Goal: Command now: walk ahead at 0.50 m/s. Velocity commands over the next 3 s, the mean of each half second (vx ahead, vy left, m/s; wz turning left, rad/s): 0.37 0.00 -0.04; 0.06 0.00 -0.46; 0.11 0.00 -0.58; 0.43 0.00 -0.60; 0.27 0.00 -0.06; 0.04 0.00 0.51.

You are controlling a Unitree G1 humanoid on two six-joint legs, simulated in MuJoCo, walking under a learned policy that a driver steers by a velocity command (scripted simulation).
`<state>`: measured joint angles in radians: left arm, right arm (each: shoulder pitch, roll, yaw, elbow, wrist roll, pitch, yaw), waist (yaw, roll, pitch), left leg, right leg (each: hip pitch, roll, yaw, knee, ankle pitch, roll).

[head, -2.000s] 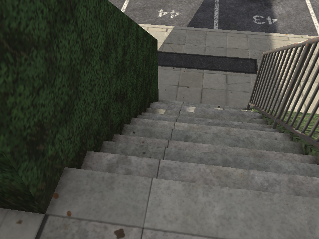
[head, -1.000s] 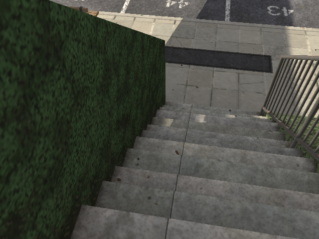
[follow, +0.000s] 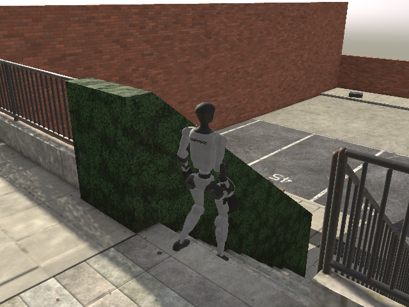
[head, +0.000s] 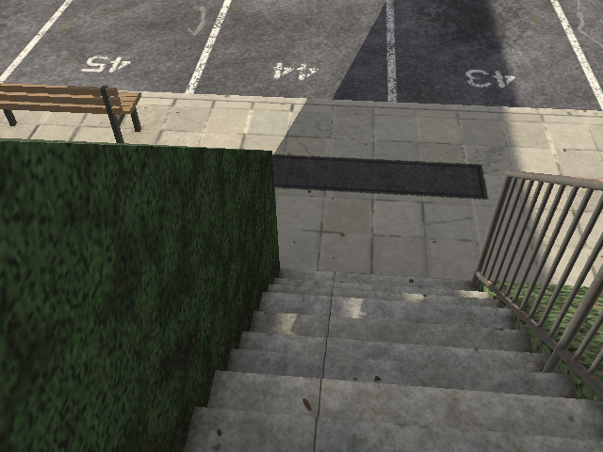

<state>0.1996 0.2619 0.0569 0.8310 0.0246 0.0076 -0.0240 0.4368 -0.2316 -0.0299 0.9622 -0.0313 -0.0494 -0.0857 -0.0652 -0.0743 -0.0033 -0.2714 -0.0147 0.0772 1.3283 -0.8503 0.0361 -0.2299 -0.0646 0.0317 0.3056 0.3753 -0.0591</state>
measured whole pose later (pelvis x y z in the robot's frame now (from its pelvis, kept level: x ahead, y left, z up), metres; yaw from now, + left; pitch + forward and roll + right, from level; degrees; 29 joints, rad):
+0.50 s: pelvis +0.16 +0.02 -0.14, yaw -2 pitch -2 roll -1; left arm 0.55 0.19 -0.01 0.99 0.03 -0.09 0.03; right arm 0.13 -0.24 -0.08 0.93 -0.01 0.01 0.02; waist 0.09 0.08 -0.03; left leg -0.57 0.03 -0.10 0.59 0.46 -0.03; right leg -0.26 0.05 0.02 1.07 -0.78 -0.03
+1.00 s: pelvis +0.27 +0.10 -0.30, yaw -15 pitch -1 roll -1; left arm -0.05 0.18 0.00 0.58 0.03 0.13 0.05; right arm 0.43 -0.21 0.05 0.81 0.00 -0.01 -0.10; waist -0.05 -0.05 0.03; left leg -0.40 0.06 0.20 0.74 -0.34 0.09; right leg -1.17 0.13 0.07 2.14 -0.22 0.11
